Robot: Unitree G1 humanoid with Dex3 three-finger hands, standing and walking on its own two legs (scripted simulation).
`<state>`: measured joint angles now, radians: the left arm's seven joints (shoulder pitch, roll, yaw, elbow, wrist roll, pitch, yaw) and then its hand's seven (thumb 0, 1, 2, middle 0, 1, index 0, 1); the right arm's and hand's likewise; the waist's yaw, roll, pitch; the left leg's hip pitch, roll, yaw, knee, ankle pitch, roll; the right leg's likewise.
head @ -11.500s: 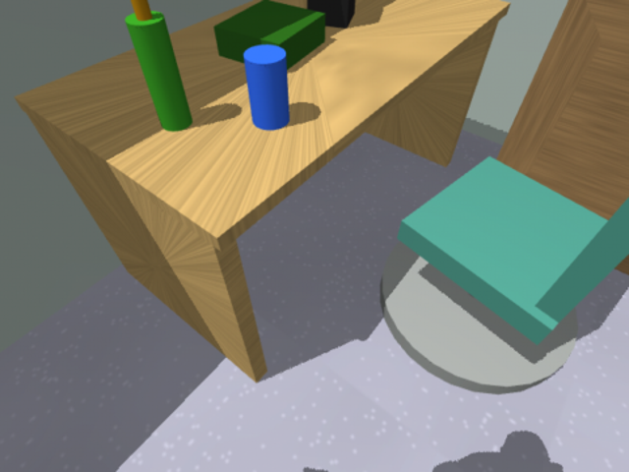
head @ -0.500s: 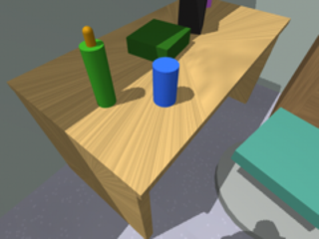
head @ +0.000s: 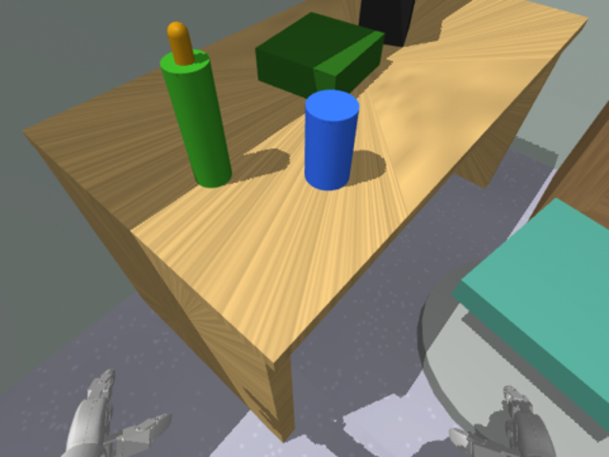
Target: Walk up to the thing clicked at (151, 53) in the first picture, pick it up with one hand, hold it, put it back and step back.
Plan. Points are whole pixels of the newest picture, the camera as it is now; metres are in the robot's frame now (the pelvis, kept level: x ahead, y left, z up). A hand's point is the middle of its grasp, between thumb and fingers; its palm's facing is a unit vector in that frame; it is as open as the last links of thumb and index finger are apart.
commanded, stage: rise first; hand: left
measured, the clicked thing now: (198, 112) +0.60 +0.20 +0.11
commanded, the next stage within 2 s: go down in 1.54 s
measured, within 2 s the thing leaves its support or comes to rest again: neither
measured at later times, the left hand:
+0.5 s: hand (102, 389) +0.20 +0.25 +0.02, palm faces +0.29 -0.89 -0.35, open 17.4 cm
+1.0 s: hand (61, 391) +0.18 +0.25 +0.09, palm faces +0.34 -0.85 -0.41, open 17.6 cm
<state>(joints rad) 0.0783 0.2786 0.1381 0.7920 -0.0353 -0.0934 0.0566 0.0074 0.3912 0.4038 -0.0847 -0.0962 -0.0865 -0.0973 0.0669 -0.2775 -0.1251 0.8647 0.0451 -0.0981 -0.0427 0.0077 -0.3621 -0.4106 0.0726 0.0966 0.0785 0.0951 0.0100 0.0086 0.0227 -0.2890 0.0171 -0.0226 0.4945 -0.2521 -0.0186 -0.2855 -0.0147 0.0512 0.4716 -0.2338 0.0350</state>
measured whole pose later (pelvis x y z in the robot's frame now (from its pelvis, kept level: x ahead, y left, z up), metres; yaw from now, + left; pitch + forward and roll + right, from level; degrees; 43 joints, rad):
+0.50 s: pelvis +0.02 -0.01 +0.00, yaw +1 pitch -2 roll +0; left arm 0.41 0.28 0.19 0.10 -0.05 -0.10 0.04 -0.01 -0.49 0.01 -0.04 -0.03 -0.05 -0.03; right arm 0.28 -0.23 -0.10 0.55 0.03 -0.08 -0.04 -0.01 0.50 -0.03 0.05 0.05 0.06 0.05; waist 0.03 0.04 0.01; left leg -0.14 0.02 -0.04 0.45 -0.27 -0.03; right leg -0.14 -0.02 0.03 0.45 -0.27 0.02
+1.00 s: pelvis +0.01 -0.01 +0.00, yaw +2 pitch -3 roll +0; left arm 0.48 0.31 0.27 -0.14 -0.05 -0.22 0.02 -0.01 -0.55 0.01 -0.04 -0.03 -0.04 -0.04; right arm 0.24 -0.22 -0.14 0.64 0.02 -0.11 -0.04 -0.01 0.53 -0.03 0.05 0.05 0.06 0.05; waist 0.05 0.05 0.05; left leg -0.14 0.01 -0.06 0.45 -0.25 -0.03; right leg -0.14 -0.02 0.01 0.46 -0.26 0.02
